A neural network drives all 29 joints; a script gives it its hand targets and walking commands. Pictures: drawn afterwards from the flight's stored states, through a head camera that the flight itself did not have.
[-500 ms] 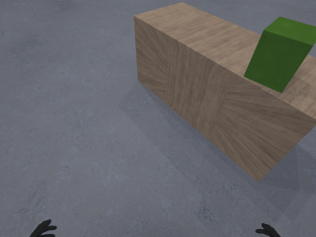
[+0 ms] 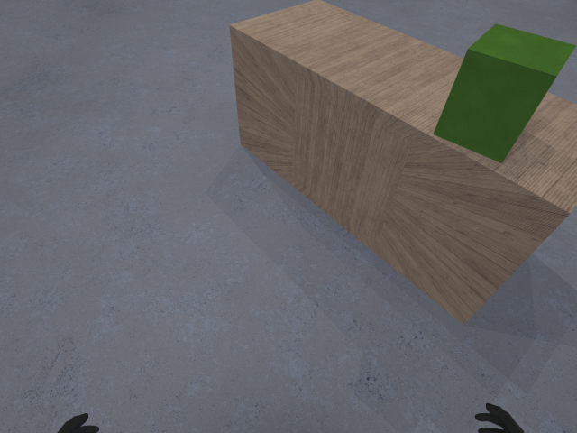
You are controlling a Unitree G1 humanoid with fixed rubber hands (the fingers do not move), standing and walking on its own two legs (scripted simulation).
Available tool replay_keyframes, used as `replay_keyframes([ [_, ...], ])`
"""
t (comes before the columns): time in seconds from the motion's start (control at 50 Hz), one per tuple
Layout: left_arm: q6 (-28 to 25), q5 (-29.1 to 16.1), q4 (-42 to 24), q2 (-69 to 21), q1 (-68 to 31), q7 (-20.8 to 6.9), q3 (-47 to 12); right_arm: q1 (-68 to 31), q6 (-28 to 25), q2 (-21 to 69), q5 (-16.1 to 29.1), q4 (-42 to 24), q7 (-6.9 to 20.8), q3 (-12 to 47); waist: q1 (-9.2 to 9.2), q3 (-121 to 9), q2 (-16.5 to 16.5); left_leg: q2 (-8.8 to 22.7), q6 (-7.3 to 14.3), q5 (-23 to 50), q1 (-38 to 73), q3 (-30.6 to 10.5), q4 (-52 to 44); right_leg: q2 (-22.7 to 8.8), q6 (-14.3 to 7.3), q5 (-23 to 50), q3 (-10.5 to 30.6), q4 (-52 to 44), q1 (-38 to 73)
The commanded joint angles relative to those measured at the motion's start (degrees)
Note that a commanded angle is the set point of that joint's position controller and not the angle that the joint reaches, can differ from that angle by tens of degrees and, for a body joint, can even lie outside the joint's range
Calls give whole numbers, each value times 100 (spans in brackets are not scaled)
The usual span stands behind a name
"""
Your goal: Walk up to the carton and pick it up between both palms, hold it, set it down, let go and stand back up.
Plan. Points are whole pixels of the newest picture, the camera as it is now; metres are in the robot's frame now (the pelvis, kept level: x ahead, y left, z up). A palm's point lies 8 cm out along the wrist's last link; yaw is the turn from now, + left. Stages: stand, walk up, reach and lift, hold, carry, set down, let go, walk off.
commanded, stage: walk up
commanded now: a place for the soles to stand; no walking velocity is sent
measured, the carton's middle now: (498, 93) +0.94 -0.56 -0.02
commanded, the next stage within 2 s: none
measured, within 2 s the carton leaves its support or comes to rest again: neither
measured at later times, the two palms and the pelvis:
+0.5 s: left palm (164, 307) +0.30 +0.20 -0.05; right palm out of the picture +0.20 -0.42 -0.06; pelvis +0.14 -0.09 -0.01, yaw -17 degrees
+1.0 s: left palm (272, 171) +0.65 +0.05 -0.07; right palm out of the picture +0.20 -0.43 -0.05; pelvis +0.35 -0.12 -0.02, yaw -32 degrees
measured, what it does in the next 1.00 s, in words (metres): walks ahead, turning right: right foot, then left foot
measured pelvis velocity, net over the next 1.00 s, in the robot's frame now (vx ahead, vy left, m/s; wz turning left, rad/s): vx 0.35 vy -0.12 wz -0.56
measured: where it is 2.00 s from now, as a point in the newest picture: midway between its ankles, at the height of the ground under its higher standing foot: (342, 313)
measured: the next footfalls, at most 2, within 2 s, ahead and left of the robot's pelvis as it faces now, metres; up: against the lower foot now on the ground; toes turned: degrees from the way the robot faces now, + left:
right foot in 0.28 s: +0.15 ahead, -0.24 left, +0.00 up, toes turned -17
left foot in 0.66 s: +0.41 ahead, -0.01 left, +0.00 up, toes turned -18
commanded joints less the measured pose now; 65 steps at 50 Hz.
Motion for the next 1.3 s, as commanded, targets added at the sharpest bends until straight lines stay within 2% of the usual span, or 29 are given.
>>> replay_keyframes([
  [0.0,-4,204,-1362,954,-725,-219,368,550,-110,-1606,-220,-820,-196,-614,-488,445,518,2841,1371,-2821,1066,-2439,-1583,-613,50,-543,339,2300,-3266],
  [0.04,63,204,-1539,1178,-100,-370,489,301,-197,-1562,-225,-1237,-197,-664,-253,200,51,2635,1208,-2458,460,-1711,-1488,-869,179,-319,397,2593,-2638],
  [0.16,129,12,-2269,883,-150,-668,403,640,-205,-1680,-139,-1866,8,-693,-360,410,1200,1660,687,-1956,-560,375,-907,-606,-31,634,-662,1042,-1257],
  [0.18,116,21,-2267,934,175,-647,453,457,-179,-1742,-174,-1959,14,-749,-138,138,1182,1758,741,-2190,-715,435,-589,-552,-48,660,-845,1099,-590],
  [0.24,-15,46,-2050,1376,1028,-452,653,718,-76,-1323,-145,-2149,104,-539,184,-72,-168,1343,618,-2352,-1688,1017,1770,37,-192,226,-1149,787,796],
  [0.26,-45,-34,-1929,1934,1785,-300,819,798,-52,-1118,-109,-2337,192,-440,523,-608,-952,789,397,-1931,-2414,1041,3811,-450,-540,-1053,387,45,1561],
  [0.28,-67,-50,-2213,2246,2022,-138,849,465,-74,-793,79,-2878,305,-306,665,-517,-1385,188,100,-2693,-3607,423,5159,-1624,-1235,-2638,3461,-1636,1400],
  [0.3,-66,-88,-2347,2380,1836,-34,877,265,-78,-1389,156,-3167,327,-424,678,-337,-1003,444,24,-2285,-3802,-447,5534,-2313,-1817,-2829,4536,-2130,1105],
  [0.36,-165,28,-2415,2055,1271,130,635,693,-129,-1586,159,-2973,346,-428,164,429,-342,932,-95,-1788,-3562,-674,4637,-1832,-1500,-2107,3149,-1853,128],
  [0.42,-262,11,-2550,1656,1062,95,504,1128,-29,-1366,88,-2840,429,-362,-9,-58,-778,739,-233,-1261,-2685,-269,3709,-1146,-1187,-1218,1884,-1693,-208],
  [0.56,-286,65,-2859,1638,1121,-9,629,903,68,-1129,34,-3191,497,-439,-17,363,-715,370,-182,-356,-1737,-92,2263,-803,-837,-1372,1292,-1365,-987],
  [0.62,-210,28,-2982,1545,843,-2,511,1603,-10,-1161,-21,-2910,333,-575,-434,173,-488,52,-84,-257,-162,328,1396,-727,-639,-1188,1254,-177,-1398],
  [0.64,-201,14,-2969,1263,985,5,422,2132,-62,-1436,-44,-2728,261,-668,-661,-81,71,241,-39,-479,729,-187,1253,-256,-496,-1185,1141,1188,-1933],
  [0.66,-229,-57,-3188,821,930,52,339,2645,-119,-1877,-120,-2798,184,-765,-1025,-421,1610,1720,298,-2649,915,-2526,-91,527,-194,-1245,506,3325,-2615],
  [0.68,-207,-91,-3296,1088,1414,152,395,1942,-113,-2124,-145,-3117,133,-769,-529,-431,1675,2824,798,-3895,602,-5091,-1478,693,39,-1342,828,4402,-3264],
  [0.7,-142,6,-3213,1603,1172,197,535,1672,-125,-1949,-32,-3072,123,-700,-358,64,674,2932,1058,-3974,270,-4773,-1377,270,71,-909,877,4812,-3267],
  [0.74,-86,5,-2952,1548,1132,113,466,1579,-159,-1795,-14,-2941,126,-683,-270,596,356,2216,883,-2953,-364,-2795,-836,-172,141,-388,826,4132,-2765],
  [0.78,-56,-49,-2709,1393,1402,7,459,1492,-216,-1652,-75,-3014,151,-637,-173,443,1273,1509,647,-1472,-616,-1505,-617,-83,187,-23,440,3816,-2337],
  [0.84,-63,18,-2827,1307,885,-40,390,1873,-224,-1569,-69,-3044,187,-615,-422,404,767,1750,940,276,-159,-940,-346,-76,213,113,367,2949,-2565],
  [0.88,-70,14,-2869,996,717,-95,281,1842,-162,-1657,-110,-3058,188,-585,-386,465,1178,1610,834,607,-115,-183,-207,-177,125,460,138,2111,-2256],
  [0.96,-40,32,-2896,1006,198,-147,273,1820,-31,-1635,-45,-2958,204,-599,-636,314,1198,1660,691,-1154,-545,104,-173,-23,-70,1015,-764,1136,-1234],
  [1.0,-60,32,-2929,1240,283,-84,355,1709,16,-1722,-6,-2905,226,-566,-372,438,801,1878,630,-1375,-964,81,1,-23,-206,824,-649,939,-591],
  [1.04,-183,50,-2693,1554,1177,32,524,1783,64,-1398,-32,-2875,264,-436,93,-74,122,1396,398,-938,-1423,630,2001,208,-327,142,-393,595,864],
  [1.06,-215,20,-2689,1901,1812,130,684,1796,40,-1205,5,-3020,286,-347,465,-594,-437,1105,119,-433,-2162,690,3734,-608,-822,-273,1447,186,1514],
  [1.08,-192,-28,-2741,2232,2198,296,719,1722,51,-1281,128,-3325,356,-409,604,-1050,-942,153,-150,-2250,-3116,70,5270,-2044,-1543,-1115,4566,-1080,1976],
  [1.1,-156,-148,-2785,2390,2021,362,744,1269,103,-1636,131,-3510,304,-549,537,-776,-412,451,-69,-2292,-3350,-617,5838,-2181,-1726,-1487,4578,-1338,1584],
  [1.14,-197,-46,-2850,2043,1562,454,567,1331,91,-1640,122,-3380,272,-486,273,-165,-187,667,-108,-1886,-3680,-682,5727,-1840,-1684,-239,3659,-976,1123],
  [1.18,-254,-55,-2839,1686,1129,408,367,1625,119,-1483,53,-3074,277,-425,-58,168,-415,818,-212,-1516,-2978,-592,4762,-1362,-1407,472,2390,-1046,-52],
  [1.28,-371,87,-2899,1804,1159,308,430,1281,241,-1237,43,-3112,410,-412,45,146,-1129,652,-247,-986,-2364,-164,3387,-880,-1137,-616,1556,-1169,-702],
])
